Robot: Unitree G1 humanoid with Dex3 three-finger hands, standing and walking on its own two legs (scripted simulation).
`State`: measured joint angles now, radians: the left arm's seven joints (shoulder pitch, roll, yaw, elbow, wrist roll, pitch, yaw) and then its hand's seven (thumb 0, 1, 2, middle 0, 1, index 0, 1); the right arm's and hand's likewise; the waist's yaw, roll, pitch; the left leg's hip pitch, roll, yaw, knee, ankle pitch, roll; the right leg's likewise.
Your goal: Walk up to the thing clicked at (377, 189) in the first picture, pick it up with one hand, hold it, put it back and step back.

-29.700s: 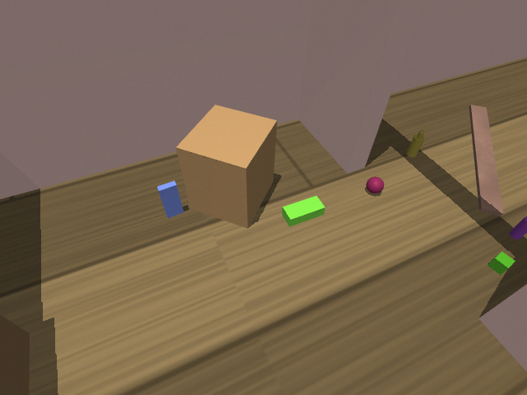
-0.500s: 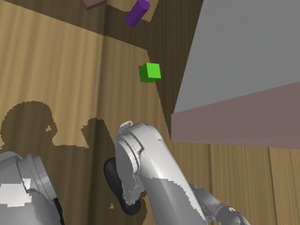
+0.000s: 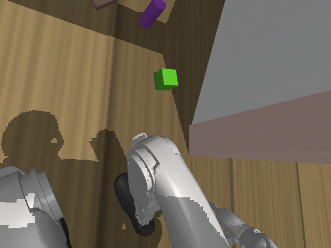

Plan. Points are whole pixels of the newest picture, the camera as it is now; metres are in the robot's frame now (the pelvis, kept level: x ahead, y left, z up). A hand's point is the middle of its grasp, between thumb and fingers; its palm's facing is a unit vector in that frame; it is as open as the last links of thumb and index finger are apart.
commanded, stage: open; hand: left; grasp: from above
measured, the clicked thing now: out of the picture +0.44 +0.38 -0.26
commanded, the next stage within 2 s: withdraw in 0.08 s
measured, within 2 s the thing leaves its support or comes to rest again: neither
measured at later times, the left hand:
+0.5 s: hand out of the picture +0.44 +0.39 -0.18, palm faces -0.31 -0.12 -0.94, open 14.0 cm
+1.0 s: hand out of the picture +0.41 +0.37 -0.09, palm faces -0.47 -0.14 -0.87, open 14.0 cm
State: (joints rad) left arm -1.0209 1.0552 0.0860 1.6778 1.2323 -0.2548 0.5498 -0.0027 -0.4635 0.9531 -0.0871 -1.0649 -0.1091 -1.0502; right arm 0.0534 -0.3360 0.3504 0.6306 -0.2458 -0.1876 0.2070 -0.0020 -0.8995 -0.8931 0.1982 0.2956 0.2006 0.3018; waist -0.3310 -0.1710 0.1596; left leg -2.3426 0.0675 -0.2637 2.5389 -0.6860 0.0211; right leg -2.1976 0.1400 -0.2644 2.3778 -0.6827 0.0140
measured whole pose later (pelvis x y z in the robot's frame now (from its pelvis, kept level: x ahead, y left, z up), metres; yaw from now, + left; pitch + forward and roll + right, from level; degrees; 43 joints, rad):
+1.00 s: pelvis -0.01 -0.01 +0.05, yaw +7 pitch +31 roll -9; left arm -1.00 0.82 -0.01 1.41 1.16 -0.18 0.21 0.00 -0.49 0.99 -0.09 -1.00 -0.09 -1.00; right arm 0.16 -0.32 0.17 0.65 -0.10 -0.01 0.10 0.00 -0.90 -0.89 0.20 0.29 0.20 0.30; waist -0.25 -0.03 -0.04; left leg -2.25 0.05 -0.13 2.30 -0.61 0.02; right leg -2.14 0.10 -0.15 2.23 -0.66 -0.01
